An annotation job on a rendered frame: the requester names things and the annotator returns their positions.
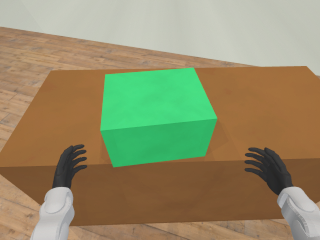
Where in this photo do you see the robot left hand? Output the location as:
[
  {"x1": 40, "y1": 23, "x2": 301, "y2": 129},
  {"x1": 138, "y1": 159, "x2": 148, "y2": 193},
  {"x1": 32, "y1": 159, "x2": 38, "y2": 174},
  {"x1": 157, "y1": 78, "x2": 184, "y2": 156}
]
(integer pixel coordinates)
[{"x1": 52, "y1": 144, "x2": 87, "y2": 189}]

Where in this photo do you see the robot right hand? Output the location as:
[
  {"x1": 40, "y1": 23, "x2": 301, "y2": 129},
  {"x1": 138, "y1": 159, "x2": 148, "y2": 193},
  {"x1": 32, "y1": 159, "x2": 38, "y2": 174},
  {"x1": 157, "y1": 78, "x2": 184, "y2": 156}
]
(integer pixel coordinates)
[{"x1": 244, "y1": 147, "x2": 293, "y2": 196}]

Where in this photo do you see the robot right forearm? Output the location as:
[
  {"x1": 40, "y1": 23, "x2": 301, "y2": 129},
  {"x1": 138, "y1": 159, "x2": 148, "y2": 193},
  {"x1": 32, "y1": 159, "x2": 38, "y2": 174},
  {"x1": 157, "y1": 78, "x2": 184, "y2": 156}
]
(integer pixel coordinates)
[{"x1": 277, "y1": 186, "x2": 320, "y2": 240}]

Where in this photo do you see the carton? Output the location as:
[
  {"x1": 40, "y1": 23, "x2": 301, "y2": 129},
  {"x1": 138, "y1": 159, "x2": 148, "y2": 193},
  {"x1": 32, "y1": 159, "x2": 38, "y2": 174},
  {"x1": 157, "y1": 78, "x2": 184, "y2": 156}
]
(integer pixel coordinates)
[{"x1": 100, "y1": 67, "x2": 218, "y2": 167}]

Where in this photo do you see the pedestal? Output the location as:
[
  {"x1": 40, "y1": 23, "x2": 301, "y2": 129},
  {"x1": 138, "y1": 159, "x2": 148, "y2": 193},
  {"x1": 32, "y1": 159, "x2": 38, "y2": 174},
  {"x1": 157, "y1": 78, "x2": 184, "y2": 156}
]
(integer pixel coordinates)
[{"x1": 0, "y1": 66, "x2": 320, "y2": 227}]

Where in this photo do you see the robot left forearm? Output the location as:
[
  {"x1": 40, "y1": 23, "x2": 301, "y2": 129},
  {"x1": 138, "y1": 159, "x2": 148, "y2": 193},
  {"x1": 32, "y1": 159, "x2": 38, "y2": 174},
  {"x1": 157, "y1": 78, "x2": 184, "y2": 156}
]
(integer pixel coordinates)
[{"x1": 30, "y1": 187, "x2": 75, "y2": 240}]

